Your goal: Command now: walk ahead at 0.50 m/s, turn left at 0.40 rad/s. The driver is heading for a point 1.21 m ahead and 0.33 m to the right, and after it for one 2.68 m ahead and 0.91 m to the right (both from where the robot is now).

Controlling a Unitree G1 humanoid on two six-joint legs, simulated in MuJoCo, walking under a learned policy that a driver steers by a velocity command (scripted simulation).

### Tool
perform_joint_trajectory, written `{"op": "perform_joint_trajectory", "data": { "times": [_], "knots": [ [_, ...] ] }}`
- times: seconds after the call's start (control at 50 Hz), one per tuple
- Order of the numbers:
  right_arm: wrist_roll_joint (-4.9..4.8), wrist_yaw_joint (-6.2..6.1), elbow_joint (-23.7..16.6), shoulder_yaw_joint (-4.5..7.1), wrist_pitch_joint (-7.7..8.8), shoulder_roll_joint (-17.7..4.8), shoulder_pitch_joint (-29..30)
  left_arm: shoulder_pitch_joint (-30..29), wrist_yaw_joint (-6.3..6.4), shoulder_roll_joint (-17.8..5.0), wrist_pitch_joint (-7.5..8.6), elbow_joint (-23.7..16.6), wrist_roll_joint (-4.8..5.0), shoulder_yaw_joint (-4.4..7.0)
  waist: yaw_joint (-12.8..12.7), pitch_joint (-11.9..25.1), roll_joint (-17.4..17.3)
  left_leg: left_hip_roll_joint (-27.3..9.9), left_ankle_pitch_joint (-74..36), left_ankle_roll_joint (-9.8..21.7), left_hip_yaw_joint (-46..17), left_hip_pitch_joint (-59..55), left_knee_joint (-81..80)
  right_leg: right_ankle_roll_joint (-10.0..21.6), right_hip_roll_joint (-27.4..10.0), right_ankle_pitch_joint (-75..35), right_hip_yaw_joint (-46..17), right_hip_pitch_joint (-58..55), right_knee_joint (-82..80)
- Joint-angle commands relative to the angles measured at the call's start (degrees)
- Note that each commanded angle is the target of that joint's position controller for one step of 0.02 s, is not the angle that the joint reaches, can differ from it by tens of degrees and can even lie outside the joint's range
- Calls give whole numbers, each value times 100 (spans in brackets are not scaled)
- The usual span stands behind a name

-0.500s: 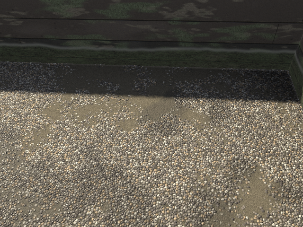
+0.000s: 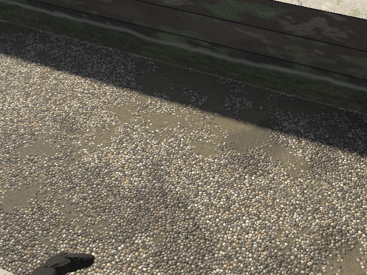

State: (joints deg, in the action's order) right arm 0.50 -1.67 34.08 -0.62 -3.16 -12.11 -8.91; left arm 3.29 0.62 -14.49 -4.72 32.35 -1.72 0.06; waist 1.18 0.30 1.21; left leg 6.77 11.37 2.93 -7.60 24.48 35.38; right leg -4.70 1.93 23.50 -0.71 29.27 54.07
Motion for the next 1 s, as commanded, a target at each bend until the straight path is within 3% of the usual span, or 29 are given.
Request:
{"op": "perform_joint_trajectory", "data": {
  "times": [0.02, 0.06, 0.08, 0.1, 0.12, 0.14, 0.16, 0.18, 0.2, 0.26, 0.32, 0.38, 0.4, 0.42, 0.44, 0.46, 0.52, 0.54, 0.56, 0.62, 0.64, 0.66, 0.7, 0.78, 0.88, 1.0],
  "knots": [
    [-3, 41, -515, 244, 61, -771, 514, -12, -31, -96, 66, -360, 85, -61, -41, 722, -805, -1187, 592, 771, -1730, -289, -1419, 236, -18, -64, 128, -1131, -1228],
    [-119, 39, -484, 257, -44, -779, 576, 306, -65, 181, 105, -251, 56, -146, -184, 572, -536, -1091, 1278, 561, -1819, 192, -1414, 476, -19, -607, 332, -2183, -2413],
    [-207, 31, -497, 232, -29, -648, 625, 547, -52, 167, 135, -229, -28, -147, -254, 618, -212, -940, 1523, 351, -1685, 832, -991, 661, -358, -446, -23, -3015, -2424],
    [-311, 39, -678, 156, -43, -269, 863, 727, 6, -440, 207, -118, -31, 36, -257, 707, 1109, -231, 1427, 134, -735, 1646, 52, 939, -1229, 5, -1421, -3614, -2771],
    [-184, 21, -844, 229, -10, -629, 1480, 1092, 13, -780, 228, -68, 86, 163, -743, 175, 1132, 9, 1410, -32, -521, 2236, 380, 1069, -1886, 101, -2566, -3116, -3530],
    [-151, 18, -790, 301, 33, -760, 1622, 945, 65, -777, 266, -77, 83, 154, -587, -144, 718, -117, 1178, -137, -677, 2252, 627, 1176, -2053, -297, -2806, -2868, -3594],
    [-127, 39, -697, 300, 64, -720, 1490, 744, 81, -639, 305, -123, 103, 103, -392, -73, 461, -212, 968, -206, -676, 1974, 747, 1236, -2013, -567, -2673, -2649, -3570],
    [-114, 71, -664, 280, 66, -653, 1402, 540, 75, -524, 350, -152, 144, 51, -216, 10, 446, -315, 776, -264, -532, 1615, 770, 1229, -1872, -735, -2339, -2429, -3574],
    [-118, 71, -643, 272, 37, -603, 1416, 357, 41, -457, 442, -211, 207, 16, -150, 116, 555, -360, 657, -324, -274, 1155, 685, 1164, -1659, -808, -1987, -2143, -3611],
    [-52, 107, -521, 204, -74, -406, 1377, 171, -91, -330, 566, -251, 256, -50, -23, 297, 639, -342, 315, -436, 276, -88, 746, 1094, -1221, -1348, -1225, -1349, -3542],
    [-1, 114, -473, 92, -118, -250, 1396, 338, -145, -366, 471, -193, 259, -16, -18, 275, 503, -397, 236, -425, 690, -678, -78, 1092, -932, -1395, -942, -1359, -3218],
    [163, 53, -396, 37, -110, -258, 1004, 458, -128, -486, 302, -179, 289, 57, 55, 332, 324, -570, 168, -246, 750, -1350, -277, 1059, -732, -1364, -1103, -1294, -2727],
    [131, 54, -364, 114, -100, -519, 1019, 714, -133, -204, 294, -215, 229, -51, -54, 322, -353, -703, 131, -159, 500, -1371, -185, 870, -391, -718, -670, -964, -2620],
    [38, 69, -425, 129, -100, -624, 1014, 639, -119, -136, 293, -232, 163, -76, 62, 225, -791, -952, 201, -30, 122, -1171, -513, 729, -117, -236, -257, -961, -2223],
    [3, 66, -442, 131, -97, -720, 948, 637, -102, -101, 294, -254, 146, -66, 53, 212, -1175, -1218, 242, 128, -252, -1128, -793, 632, 6, -95, -32, -925, -1835],
    [-15, 49, -451, 146, -99, -793, 855, 683, -89, -132, 300, -240, 142, -47, 67, 229, -1268, -1454, 205, 283, -574, -1118, -975, 571, 57, -71, 79, -889, -1546],
    [-42, -5, -465, 155, -21, -808, 853, 755, -84, -150, 337, -199, 111, -18, -59, 370, -936, -1527, -202, 315, -551, -1058, -919, 601, 18, -233, 62, -1115, -1564],
    [-3, 77, -490, 138, 27, -696, 1046, 533, -89, -121, 274, -330, 77, -31, -68, 278, -788, -1464, -1477, 294, -162, -936, -535, 572, -46, -910, -12, -1210, -1561],
    [46, 93, -471, 140, 67, -663, 898, 598, -79, -182, 242, -306, 84, 2, -28, 585, -684, -1317, -1925, 243, 141, -1043, -311, 557, -33, -1218, -50, -1415, -1454],
    [83, 82, -436, 181, 88, -626, 716, 588, -53, -290, 157, -333, 119, 60, 10, 871, -381, -1133, -2223, 112, 640, -1177, 138, 592, -73, -2017, -145, -1533, -1307],
    [87, 83, -441, 196, 76, -624, 691, 532, -51, -304, 129, -360, 133, 73, 22, 875, -294, -1113, -2163, 65, 743, -1134, 209, 612, -87, -2198, -180, -1531, -1272],
    [71, 71, -480, 129, 76, -487, 525, 594, -30, -188, 78, -306, 110, 65, -17, 1060, -310, -1123, -1450, 16, 662, -1293, 30, 624, -15, -1527, -162, -1500, -1275],
    [42, 89, -559, 154, 59, -550, 635, 373, -42, -146, -13, -384, 111, 50, -20, 648, -387, -1226, -949, 0, 635, -1058, -110, 625, 27, -1267, -154, -1223, -1285],
    [81, 111, -660, 188, 60, -589, 632, 274, -82, -282, -63, -420, 180, 93, -77, 400, -135, -1131, -76, -176, 1050, -815, -56, 728, 2, -1522, -432, -1043, -1452],
    [123, 115, -826, 193, 53, -476, 808, 226, -65, -542, -70, -444, 241, 145, -179, 256, 414, -719, 419, -411, 1461, -1033, 434, 982, -163, -1843, -1358, -519, -1980],
    [130, 108, -784, 271, 35, -504, 542, 218, -41, -494, -47, -474, 237, 144, -95, 446, 49, -1007, 381, -308, 1456, -1709, 359, 965, 38, -1933, -1418, 41, -1775]
  ]
}}
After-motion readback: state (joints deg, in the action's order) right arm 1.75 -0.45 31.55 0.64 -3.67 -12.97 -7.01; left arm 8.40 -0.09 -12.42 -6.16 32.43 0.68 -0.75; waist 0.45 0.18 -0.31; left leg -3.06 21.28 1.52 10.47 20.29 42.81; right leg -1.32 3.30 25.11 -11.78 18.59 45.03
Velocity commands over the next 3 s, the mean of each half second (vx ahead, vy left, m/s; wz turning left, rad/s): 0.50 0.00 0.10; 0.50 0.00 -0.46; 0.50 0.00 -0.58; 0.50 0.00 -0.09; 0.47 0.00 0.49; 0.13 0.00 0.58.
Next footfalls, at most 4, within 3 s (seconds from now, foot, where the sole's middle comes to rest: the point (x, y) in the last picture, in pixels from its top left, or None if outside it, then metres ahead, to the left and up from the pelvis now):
0.08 right None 0.06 -0.09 -0.76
0.36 left None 0.14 0.09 -0.76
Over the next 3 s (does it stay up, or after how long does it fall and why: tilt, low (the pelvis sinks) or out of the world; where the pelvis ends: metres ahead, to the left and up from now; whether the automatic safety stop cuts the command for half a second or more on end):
stays up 0.04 0.03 -0.01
